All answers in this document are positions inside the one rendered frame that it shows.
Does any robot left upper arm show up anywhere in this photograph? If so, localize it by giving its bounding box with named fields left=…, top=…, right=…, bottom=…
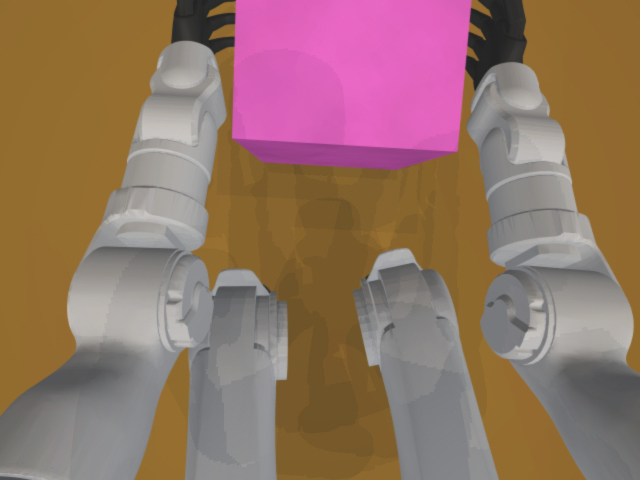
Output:
left=0, top=246, right=214, bottom=480

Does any robot left hand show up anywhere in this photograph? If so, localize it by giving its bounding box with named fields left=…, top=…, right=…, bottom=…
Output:
left=171, top=0, right=236, bottom=55

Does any robot right hand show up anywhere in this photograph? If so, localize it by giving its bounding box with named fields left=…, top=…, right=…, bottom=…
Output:
left=465, top=0, right=527, bottom=91

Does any robot right shin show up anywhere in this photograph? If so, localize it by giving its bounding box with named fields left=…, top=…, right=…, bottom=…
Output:
left=367, top=248, right=459, bottom=334

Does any carton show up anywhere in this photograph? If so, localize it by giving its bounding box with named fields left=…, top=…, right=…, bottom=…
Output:
left=232, top=0, right=472, bottom=170

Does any robot left thigh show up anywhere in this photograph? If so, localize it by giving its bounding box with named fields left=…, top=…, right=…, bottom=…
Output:
left=185, top=286, right=288, bottom=480

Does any robot right upper arm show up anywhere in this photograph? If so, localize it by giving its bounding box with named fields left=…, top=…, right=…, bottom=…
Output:
left=480, top=265, right=640, bottom=480

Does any left robot forearm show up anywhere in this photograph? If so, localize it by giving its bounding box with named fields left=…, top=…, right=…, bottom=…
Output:
left=67, top=41, right=227, bottom=333

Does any right robot forearm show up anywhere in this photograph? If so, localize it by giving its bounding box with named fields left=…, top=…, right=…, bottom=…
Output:
left=467, top=62, right=634, bottom=337

